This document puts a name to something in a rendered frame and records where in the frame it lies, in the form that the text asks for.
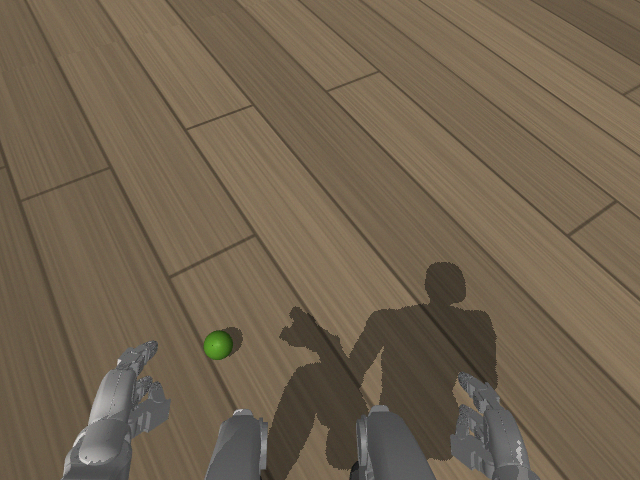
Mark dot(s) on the ball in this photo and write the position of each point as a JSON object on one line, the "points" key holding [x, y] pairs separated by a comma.
{"points": [[218, 345]]}

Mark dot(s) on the left robot hand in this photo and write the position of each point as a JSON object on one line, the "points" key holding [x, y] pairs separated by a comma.
{"points": [[120, 392]]}

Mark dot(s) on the right robot hand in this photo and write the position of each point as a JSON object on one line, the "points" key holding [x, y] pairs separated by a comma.
{"points": [[497, 440]]}

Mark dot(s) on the left robot arm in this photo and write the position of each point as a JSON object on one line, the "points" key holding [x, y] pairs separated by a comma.
{"points": [[101, 451]]}

